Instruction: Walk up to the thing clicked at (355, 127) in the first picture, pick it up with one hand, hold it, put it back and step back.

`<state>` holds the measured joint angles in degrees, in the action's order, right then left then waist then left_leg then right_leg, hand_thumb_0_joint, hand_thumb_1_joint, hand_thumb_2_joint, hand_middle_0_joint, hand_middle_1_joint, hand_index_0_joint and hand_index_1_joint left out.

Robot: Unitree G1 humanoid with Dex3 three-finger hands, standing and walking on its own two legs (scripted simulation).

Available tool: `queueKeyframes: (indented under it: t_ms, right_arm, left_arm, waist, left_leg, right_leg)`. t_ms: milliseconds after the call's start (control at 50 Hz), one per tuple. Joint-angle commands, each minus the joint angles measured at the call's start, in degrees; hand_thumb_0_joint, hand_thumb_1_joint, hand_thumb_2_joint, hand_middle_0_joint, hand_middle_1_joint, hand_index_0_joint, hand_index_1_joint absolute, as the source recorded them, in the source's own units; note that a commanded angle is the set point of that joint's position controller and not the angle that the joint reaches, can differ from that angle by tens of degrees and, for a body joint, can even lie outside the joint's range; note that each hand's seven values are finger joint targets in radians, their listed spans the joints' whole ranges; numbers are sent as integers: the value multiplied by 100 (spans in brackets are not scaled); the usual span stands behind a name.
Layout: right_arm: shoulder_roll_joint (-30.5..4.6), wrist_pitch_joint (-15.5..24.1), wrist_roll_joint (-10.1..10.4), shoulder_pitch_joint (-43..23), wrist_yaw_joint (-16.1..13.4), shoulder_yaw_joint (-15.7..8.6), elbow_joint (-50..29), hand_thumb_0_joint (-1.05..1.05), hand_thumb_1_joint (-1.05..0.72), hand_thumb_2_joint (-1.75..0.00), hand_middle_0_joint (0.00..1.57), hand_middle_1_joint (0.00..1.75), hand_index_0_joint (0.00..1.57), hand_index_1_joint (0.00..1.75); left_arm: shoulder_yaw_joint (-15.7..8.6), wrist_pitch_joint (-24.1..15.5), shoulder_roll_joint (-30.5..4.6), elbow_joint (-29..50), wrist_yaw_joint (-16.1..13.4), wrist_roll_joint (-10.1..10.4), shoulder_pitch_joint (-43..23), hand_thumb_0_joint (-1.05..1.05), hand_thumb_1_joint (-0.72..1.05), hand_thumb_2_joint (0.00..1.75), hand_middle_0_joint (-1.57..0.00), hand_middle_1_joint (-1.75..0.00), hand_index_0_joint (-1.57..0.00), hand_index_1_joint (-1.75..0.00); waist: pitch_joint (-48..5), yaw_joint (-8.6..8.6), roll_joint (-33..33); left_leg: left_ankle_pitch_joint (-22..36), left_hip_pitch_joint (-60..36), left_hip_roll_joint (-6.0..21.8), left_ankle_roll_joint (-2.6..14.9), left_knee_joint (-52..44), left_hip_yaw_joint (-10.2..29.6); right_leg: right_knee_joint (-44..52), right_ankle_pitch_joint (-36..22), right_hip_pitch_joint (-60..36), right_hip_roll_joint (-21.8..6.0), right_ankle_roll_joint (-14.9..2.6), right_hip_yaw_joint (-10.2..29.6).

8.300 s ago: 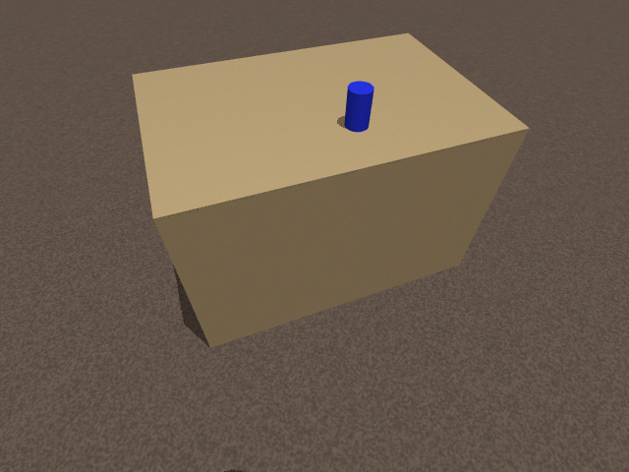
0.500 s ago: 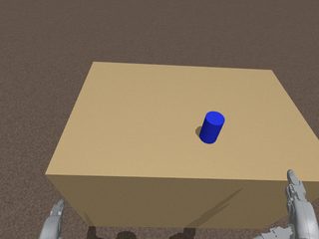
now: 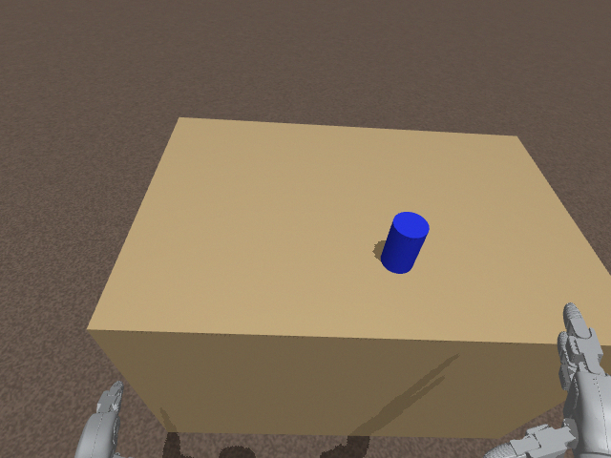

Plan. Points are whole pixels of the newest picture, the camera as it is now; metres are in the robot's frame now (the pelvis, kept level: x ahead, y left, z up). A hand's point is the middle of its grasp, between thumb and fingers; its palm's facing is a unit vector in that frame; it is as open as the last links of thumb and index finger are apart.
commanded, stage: go down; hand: right
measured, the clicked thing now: (403, 243) +0.51 -0.20 -0.07
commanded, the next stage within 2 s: none
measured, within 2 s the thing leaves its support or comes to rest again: neither
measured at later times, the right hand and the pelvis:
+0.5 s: hand (545, 297) +0.31 -0.31 +0.07, palm faces +0.15 +0.99 +0.00, open 17.7 cm; pelvis +0.00 -0.01 -0.01, yaw +0 degrees
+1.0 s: hand (555, 274) +0.34 -0.34 +0.07, palm faces +0.15 +0.99 -0.01, open 17.5 cm; pelvis +0.00 -0.01 -0.02, yaw +0 degrees
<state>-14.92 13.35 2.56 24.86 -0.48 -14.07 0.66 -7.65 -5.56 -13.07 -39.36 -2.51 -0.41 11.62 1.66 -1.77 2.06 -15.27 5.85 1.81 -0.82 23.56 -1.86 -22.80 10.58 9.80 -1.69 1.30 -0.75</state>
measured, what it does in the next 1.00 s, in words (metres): stands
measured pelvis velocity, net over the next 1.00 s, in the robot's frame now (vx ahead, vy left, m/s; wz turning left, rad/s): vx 0.00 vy -0.01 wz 0.00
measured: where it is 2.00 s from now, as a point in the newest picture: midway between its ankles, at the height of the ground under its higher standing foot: outside the picture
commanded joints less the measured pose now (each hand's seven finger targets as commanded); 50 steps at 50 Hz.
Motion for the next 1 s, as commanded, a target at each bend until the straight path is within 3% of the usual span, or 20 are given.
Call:
queueKeyframes:
  t_ms: [0,20,60,100,160,200,240,340,400,500,540,580,620,640,660,700,740,820,860,980]
  right_arm:
    - [-1209,488,261,-1431,144,-941,-792,0,60,-6,2,6,4,6]
    - [-1356,526,343,-1617,246,-1049,-554,0,61,-6,2,7,3,7]
    - [-1538,598,500,-2185,517,-1177,-222,0,61,-6,2,6,3,6]
    - [-1871,623,688,-2640,834,-1396,301,0,61,-5,2,6,4,6]
    - [-2006,675,985,-3382,1374,-1446,850,0,61,-4,3,6,4,6]
    - [-2350,618,1165,-3584,1724,-1654,1521,0,61,-3,3,6,4,6]
    - [-2292,582,1335,-3767,2044,-1581,1998,0,61,-3,3,6,4,6]
    - [-2959,695,1640,-4505,2575,-1958,2754,0,61,-3,3,6,4,6]
    - [-3103,832,1761,-5020,2812,-2001,2825,0,61,-4,2,6,4,6]
    - [-2924,840,1777,-4956,3015,-1848,3445,0,61,-4,3,6,4,6]
    - [-3211,879,1724,-5295,3001,-1887,3081,0,60,-5,3,6,4,6]
    - [-3022,873,1709,-5266,3008,-1794,3107,0,56,-4,4,5,4,5]
    - [-3198,893,1716,-5431,2945,-1918,2924,0,57,-4,4,5,4,5]
    - [-3367,914,1682,-5500,2892,-1995,2732,0,56,-5,4,5,4,5]
    - [-3393,855,1643,-5366,2861,-2021,3010,0,54,-4,4,5,5,5]
    - [-3039,795,1661,-5435,2851,-1852,3223,0,51,-3,6,4,5,4]
    - [-3344,823,1619,-5917,2818,-1908,3063,0,53,-4,5,5,5,5]
    - [-3410,752,1526,-6040,2838,-1909,3662,0,55,-3,5,5,5,5]
    - [-3684,762,1481,-6330,2903,-1941,3609,0,53,-3,5,5,5,5]
    - [-4045,750,1493,-6756,3035,-2143,4102,0,56,-3,5,5,5,5]
  left_arm:
    - [-182,-300,-735,755,-106,0,-769,0,-54,4,-5,-5,-5,-5]
    - [-302,-311,-911,764,-170,15,-775,0,-54,4,-5,-5,-5,-5]
    - [-61,-346,-719,635,-235,40,-768,0,-55,4,-5,-5,-5,-5]
    - [-233,-388,-1010,653,-366,79,-846,0,-54,3,-5,-5,-5,-5]
    - [362,-441,-510,598,-420,141,-766,0,-54,3,-5,-5,-5,-5]
    - [305,-442,-637,410,-500,161,-606,0,-54,3,-5,-5,-5,-5]
    - [506,-454,-559,330,-520,155,-678,0,-54,3,-5,-5,-5,-5]
    - [217,-535,-1089,635,-615,119,-692,0,-53,2,-5,-5,-6,-4]
    - [299,-608,-1024,853,-641,127,-740,0,-53,3,-5,-6,-6,-5]
    - [584,-651,-729,647,-664,145,-688,0,-54,4,-5,-6,-6,-5]
    - [260,-657,-1130,595,-719,96,-563,0,-53,4,-5,-6,-6,-5]
    - [448,-659,-886,512,-691,96,-516,0,-53,4,-5,-6,-6,-6]
    - [517,-696,-869,774,-731,102,-638,0,-54,4,-6,-6,-6,-6]
    - [226,-692,-1183,727,-770,85,-490,0,-54,4,-6,-6,-6,-6]
    - [261,-682,-1186,841,-782,78,-367,0,-54,4,-6,-6,-6,-6]
    - [378,-673,-961,784,-775,107,-316,0,-54,5,-5,-6,-5,-6]
    - [249,-708,-1112,821,-807,106,-202,0,-54,4,-5,-6,-5,-6]
    - [545,-743,-754,742,-774,133,-175,0,-54,4,-5,-6,-5,-6]
    - [252,-746,-1112,678,-796,111,-54,0,-54,4,-5,-6,-5,-6]
    - [565,-819,-940,1269,-744,139,-427,0,-53,4,-5,-6,-5,-5]
  waist:
    - [-422,210,-185]
    - [-472,234,-312]
    - [-608,283,-377]
    - [-740,318,-264]
    - [-824,274,-110]
    - [-1015,270,82]
    - [-928,232,114]
    - [-1410,224,10]
    - [-1814,212,79]
    - [-1824,124,320]
    - [-2138,209,588]
    - [-1990,207,532]
    - [-2301,193,474]
    - [-2333,218,613]
    - [-2276,295,442]
    - [-1966,334,333]
    - [-1978,447,582]
    - [-1713,459,455]
    - [-1928,564,596]
    - [-2026,534,255]
  left_leg:
    - [726,664,-142,16,-385,-47]
    - [645,673,-125,9,-409,-27]
    - [827,698,-33,-48,-392,119]
    - [817,728,-10,-60,-337,175]
    - [715,801,0,-51,-280,210]
    - [1061,829,-23,-33,-80,167]
    - [1061,959,-58,-9,33,122]
    - [957,1030,-109,31,226,55]
    - [1302,1025,-130,42,436,22]
    - [1143,1337,-233,123,633,-84]
    - [1041,1397,-255,152,649,-57]
    - [977,1448,-297,154,666,-105]
    - [1193,1316,-293,132,686,-110]
    - [1220,1316,-287,140,703,-97]
    - [1273,1354,-302,120,680,-115]
    - [1194,1462,-298,114,660,-112]
    - [1053,1581,-285,123,649,-86]
    - [894,1677,-239,109,684,-52]
    - [938,1838,-215,110,777,-20]
    - [614,1865,-167,56,862,80]
  right_leg:
    - [122,-418,-379,188,-195,-115]
    - [99,-354,-354,189,-208,-83]
    - [-72,-507,-347,219,-229,-67]
    - [-116,-440,-306,211,-229,-22]
    - [-159,-346,-209,197,-230,32]
    - [-273,-599,-147,207,-239,52]
    - [-335,-589,73,192,-241,56]
    - [-478,-473,285,157,-251,129]
    - [-677,-800,174,164,-271,152]
    - [-810,-1069,295,72,-205,196]
    - [-862,-1144,84,24,-156,212]
    - [-875,-1214,175,-19,-137,250]
    - [-952,-1401,55,2,-144,225]
    - [-959,-1486,-31,7,-135,224]
    - [-972,-1551,-45,6,-154,242]
    - [-936,-1305,162,12,-168,214]
    - [-945,-1082,79,0,-152,196]
    - [-957,-595,515,35,-193,172]
    - [-1037,-661,380,29,-201,180]
    - [-1242,-152,845,62,-257,208]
